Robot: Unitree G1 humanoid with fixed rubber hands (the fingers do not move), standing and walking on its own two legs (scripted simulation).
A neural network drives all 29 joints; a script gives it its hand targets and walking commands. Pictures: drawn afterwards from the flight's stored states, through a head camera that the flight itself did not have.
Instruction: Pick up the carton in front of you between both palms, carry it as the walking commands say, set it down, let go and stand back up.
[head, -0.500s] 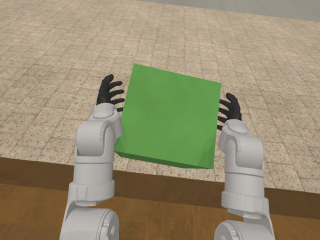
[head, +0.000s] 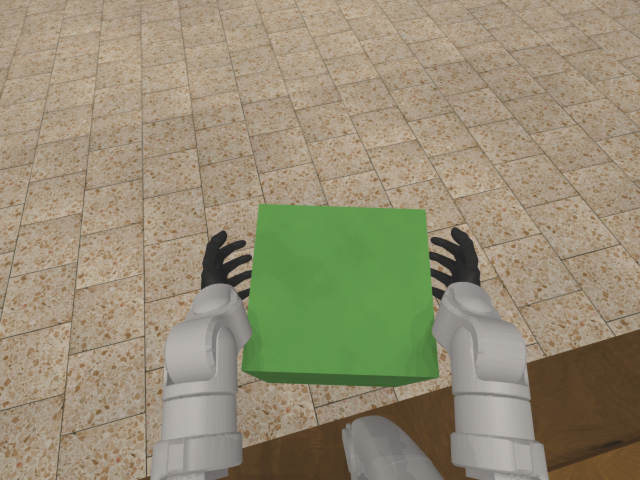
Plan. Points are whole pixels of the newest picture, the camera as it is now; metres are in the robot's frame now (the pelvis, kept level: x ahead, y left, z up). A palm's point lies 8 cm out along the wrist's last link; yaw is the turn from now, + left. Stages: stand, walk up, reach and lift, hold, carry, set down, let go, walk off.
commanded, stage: carry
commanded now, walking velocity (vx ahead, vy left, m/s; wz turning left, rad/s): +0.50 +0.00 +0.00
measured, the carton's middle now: (336, 307) +0.35 -0.03 -0.07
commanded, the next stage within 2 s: none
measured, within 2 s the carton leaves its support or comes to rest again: neither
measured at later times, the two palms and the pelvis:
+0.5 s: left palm (209, 121) +1.05 +0.25 -0.27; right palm (308, 121) +1.03 -0.03 -0.29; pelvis +0.70 +0.12 -0.32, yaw +5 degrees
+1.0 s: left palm (183, 29) +1.55 +0.36 -0.26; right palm (263, 23) +1.59 +0.09 -0.28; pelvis +1.29 +0.19 -0.28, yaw +1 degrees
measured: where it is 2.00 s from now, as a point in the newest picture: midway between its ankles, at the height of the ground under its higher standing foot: (265, 120)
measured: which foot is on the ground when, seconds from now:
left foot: down 0.00-0.02, up 0.04-0.32, down 0.34-0.58, up 0.60-0.94, down 0.96-1.00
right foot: up 0.00-0.10, down 0.12-0.32, up 0.34-0.58, down 0.60-0.94, up 0.96-1.00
